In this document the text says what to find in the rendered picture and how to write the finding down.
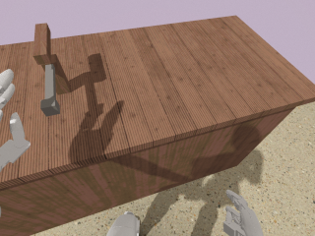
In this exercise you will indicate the counter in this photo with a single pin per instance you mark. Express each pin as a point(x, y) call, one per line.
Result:
point(142, 111)

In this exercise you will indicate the left robot shin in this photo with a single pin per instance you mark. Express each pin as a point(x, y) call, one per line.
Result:
point(129, 212)

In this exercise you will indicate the robot left hand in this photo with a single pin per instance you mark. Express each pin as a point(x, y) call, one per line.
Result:
point(12, 149)

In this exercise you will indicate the left robot thigh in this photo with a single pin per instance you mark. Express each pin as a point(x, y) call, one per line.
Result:
point(125, 225)

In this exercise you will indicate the robot right hand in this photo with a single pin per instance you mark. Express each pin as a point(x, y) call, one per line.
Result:
point(245, 222)

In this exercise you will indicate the tap lever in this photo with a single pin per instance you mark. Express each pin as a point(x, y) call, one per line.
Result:
point(49, 104)

